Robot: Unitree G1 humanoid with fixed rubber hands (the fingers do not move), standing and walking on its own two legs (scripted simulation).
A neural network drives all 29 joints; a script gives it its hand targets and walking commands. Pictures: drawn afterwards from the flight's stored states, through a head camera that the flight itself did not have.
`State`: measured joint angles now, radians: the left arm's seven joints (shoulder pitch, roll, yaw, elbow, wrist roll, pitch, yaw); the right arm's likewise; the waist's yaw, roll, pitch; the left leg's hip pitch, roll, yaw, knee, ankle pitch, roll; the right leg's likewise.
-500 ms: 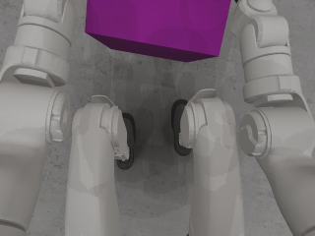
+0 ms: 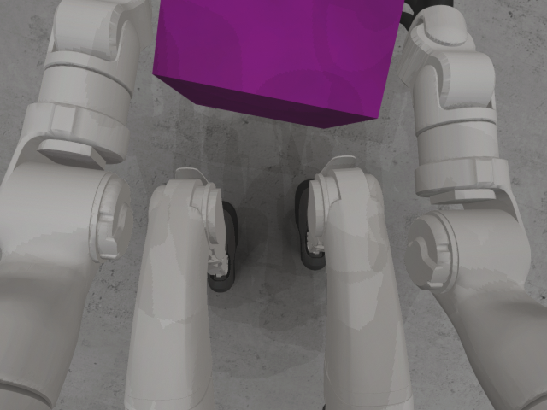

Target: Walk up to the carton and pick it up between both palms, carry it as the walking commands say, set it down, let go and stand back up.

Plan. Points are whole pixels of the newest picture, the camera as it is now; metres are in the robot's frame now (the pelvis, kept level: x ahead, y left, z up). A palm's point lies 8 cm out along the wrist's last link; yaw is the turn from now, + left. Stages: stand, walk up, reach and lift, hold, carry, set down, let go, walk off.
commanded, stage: reach and lift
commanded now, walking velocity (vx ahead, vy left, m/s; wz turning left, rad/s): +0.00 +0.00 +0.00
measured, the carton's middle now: (276, 35) +0.53 -0.04 -0.14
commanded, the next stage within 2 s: none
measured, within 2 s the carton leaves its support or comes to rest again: neither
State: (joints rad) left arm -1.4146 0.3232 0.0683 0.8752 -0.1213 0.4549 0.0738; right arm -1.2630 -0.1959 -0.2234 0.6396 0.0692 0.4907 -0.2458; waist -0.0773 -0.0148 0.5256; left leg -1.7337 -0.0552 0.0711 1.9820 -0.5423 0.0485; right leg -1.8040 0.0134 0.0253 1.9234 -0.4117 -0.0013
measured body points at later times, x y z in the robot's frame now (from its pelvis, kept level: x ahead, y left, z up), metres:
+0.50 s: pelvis +0.00 +0.00 +0.05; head +0.29 -0.02 +0.39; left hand +0.55 +0.11 -0.01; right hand +0.51 -0.20 -0.01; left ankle +0.15 +0.10 -0.41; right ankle +0.19 -0.12 -0.41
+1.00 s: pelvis +0.00 +0.01 +0.11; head +0.27 -0.02 +0.46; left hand +0.54 +0.11 +0.06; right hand +0.49 -0.19 +0.06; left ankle +0.15 +0.10 -0.41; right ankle +0.19 -0.12 -0.41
